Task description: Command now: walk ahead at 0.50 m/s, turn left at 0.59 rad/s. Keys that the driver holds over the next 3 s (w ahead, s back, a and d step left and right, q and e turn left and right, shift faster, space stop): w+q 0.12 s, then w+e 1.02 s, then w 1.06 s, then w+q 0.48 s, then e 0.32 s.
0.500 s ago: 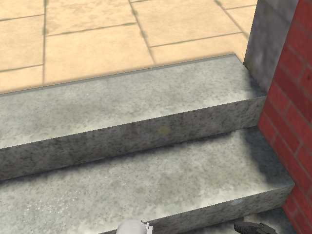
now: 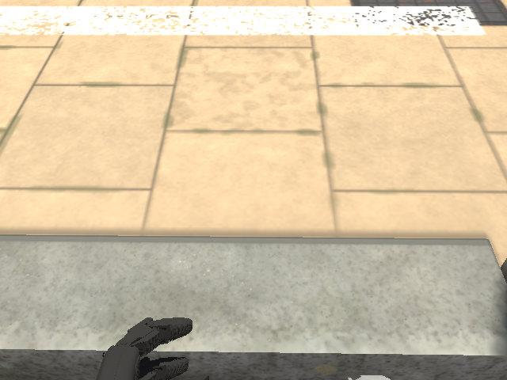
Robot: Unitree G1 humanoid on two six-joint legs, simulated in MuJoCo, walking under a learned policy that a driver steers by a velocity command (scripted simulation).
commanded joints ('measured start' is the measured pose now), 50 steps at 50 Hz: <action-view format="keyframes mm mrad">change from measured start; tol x64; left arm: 1 -92 -6 -19 -89 -5 12 17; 50 80 217 111 42 -34 71 -60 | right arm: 1 73 -96 -10 -31 -5 -42 10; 30 -716 205 131 -632 -20 35 26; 50 -161 -120 -18 -87 0 -107 -17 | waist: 1 -39 69 121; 50 60 29 117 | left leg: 1 108 266 -419 -336 296 102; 10 231 300 -195 -119 1779 27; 13 -300 -60 -258 1084 183 -103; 25 -1090 218 34 1620 55 -43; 35 4 117 104 417 -188 -2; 38 206 553 -1066 -388 -797 153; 50 64 398 131 -513 315 -33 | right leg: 1 -345 13 -99 248 -220 -2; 12 1272 -201 523 -1435 208 -274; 15 971 -150 673 -1626 -468 -277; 31 827 -60 176 -2068 186 -207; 35 1074 -83 93 -1449 1368 -125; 39 197 136 107 -154 -30 -50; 50 334 19 -56 -910 172 -18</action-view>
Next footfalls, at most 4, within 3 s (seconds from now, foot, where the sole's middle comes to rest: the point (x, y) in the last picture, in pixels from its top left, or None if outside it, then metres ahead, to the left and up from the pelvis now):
0.22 right None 0.34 -0.15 -0.58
0.70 left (233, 289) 0.60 0.07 -0.42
1.20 right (346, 199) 0.85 -0.20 -0.42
1.74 left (326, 104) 1.24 -0.19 -0.42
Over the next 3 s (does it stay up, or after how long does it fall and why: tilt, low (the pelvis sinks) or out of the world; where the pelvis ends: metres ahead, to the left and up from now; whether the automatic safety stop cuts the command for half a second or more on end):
stays up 1.62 -0.43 0.36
